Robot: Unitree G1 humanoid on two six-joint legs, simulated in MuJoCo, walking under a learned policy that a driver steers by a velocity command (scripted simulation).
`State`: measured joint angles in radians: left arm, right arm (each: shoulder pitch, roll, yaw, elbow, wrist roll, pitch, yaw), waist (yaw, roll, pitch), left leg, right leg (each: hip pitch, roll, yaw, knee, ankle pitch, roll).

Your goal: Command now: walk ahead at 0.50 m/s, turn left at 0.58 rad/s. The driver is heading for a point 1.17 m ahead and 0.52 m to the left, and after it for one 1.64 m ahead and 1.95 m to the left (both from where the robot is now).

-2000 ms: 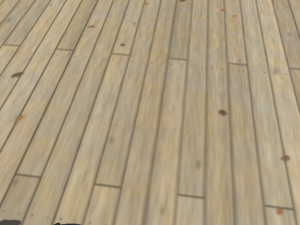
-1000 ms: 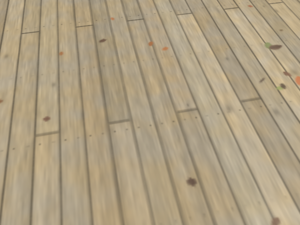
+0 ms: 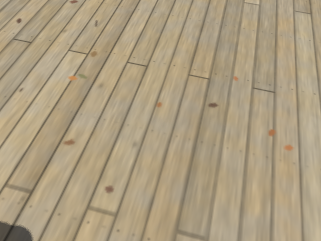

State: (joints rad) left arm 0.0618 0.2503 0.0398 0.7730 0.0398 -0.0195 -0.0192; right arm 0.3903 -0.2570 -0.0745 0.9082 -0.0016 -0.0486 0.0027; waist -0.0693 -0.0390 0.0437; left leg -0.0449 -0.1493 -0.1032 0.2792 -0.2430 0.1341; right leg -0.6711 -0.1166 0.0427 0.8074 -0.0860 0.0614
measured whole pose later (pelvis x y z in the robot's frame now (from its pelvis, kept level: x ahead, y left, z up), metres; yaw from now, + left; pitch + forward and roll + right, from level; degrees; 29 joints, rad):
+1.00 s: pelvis +0.50 +0.12 +0.00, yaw +36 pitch +1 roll +0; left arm 0.15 0.28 0.04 0.72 0.05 -0.01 -0.02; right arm 0.38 -0.28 -0.06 0.81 0.00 -0.04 0.01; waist -0.04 -0.04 0.04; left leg -0.12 -0.15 -0.08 0.31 -0.20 0.13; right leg -0.66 -0.13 0.03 0.94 -0.18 0.06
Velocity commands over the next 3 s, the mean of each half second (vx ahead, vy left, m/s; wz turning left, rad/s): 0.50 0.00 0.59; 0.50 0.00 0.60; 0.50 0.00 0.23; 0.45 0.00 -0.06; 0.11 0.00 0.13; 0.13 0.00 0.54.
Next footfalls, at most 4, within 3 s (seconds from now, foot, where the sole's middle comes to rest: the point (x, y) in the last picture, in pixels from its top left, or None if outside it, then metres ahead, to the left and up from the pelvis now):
0.16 right None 0.29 -0.13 -0.78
0.70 left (111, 239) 0.48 0.16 -0.78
1.24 right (104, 162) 0.83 0.21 -0.78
1.76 left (34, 151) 0.91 0.54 -0.78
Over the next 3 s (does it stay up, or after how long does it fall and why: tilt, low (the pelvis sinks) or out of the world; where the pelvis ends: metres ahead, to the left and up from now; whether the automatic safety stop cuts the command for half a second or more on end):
stays up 0.99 0.54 0.01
